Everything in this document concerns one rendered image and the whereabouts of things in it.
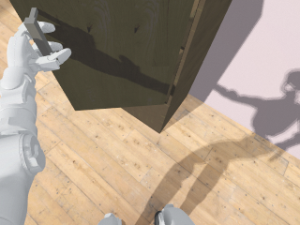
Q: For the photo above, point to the robot right shin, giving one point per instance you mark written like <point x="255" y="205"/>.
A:
<point x="168" y="206"/>

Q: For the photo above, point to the robot left hand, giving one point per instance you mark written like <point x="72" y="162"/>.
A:
<point x="20" y="52"/>

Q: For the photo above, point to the robot shin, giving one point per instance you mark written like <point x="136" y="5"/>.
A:
<point x="109" y="215"/>
<point x="168" y="206"/>

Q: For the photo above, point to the robot left shin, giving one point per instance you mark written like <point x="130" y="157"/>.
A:
<point x="109" y="215"/>

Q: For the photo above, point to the handle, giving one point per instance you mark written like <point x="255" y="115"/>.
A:
<point x="36" y="33"/>

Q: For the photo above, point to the robot left upper arm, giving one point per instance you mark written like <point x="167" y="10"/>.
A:
<point x="21" y="159"/>

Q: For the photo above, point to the cupboard door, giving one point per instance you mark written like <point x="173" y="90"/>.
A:
<point x="123" y="52"/>

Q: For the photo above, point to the robot left forearm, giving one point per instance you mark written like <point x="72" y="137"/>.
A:
<point x="18" y="108"/>

